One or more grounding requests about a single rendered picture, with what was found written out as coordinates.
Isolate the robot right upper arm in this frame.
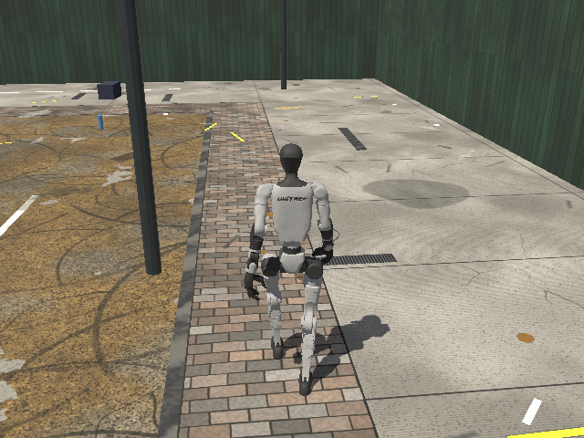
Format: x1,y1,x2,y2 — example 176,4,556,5
310,182,331,231

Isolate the robot left forearm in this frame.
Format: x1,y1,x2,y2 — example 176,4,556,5
245,223,264,274

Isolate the robot left upper arm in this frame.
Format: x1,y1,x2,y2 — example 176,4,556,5
254,183,273,236

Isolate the robot left shin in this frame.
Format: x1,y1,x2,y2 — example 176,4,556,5
266,292,281,347

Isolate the robot right forearm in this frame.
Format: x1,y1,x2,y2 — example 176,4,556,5
320,218,334,251

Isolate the robot left hand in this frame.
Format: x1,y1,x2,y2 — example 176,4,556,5
244,272,266,301

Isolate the left robot thigh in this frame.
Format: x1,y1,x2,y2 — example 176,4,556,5
261,254,282,308

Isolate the robot right hand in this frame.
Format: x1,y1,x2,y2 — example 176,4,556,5
312,246,333,265

